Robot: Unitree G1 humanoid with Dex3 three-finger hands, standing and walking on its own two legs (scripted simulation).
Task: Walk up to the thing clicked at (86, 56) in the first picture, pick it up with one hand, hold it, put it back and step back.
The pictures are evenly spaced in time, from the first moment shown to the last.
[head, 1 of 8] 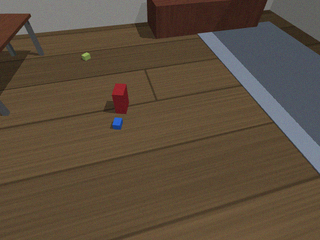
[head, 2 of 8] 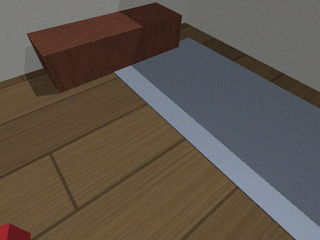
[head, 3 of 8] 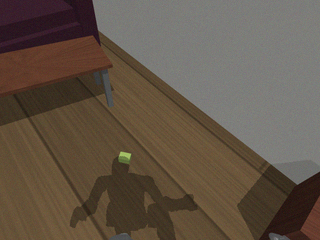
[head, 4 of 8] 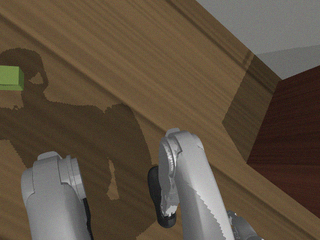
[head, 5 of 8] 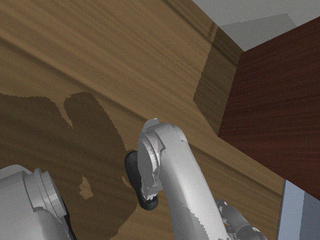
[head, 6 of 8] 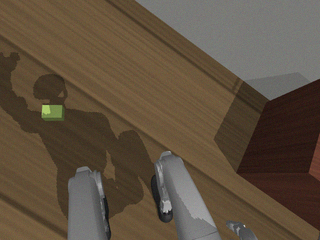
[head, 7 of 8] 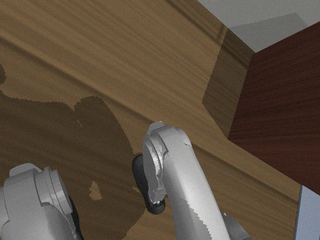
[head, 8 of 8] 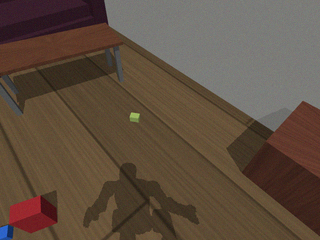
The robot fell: no
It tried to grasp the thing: no
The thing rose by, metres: 0.00
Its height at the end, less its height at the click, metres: +0.00
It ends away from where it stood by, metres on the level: 0.01
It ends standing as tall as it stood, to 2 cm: yes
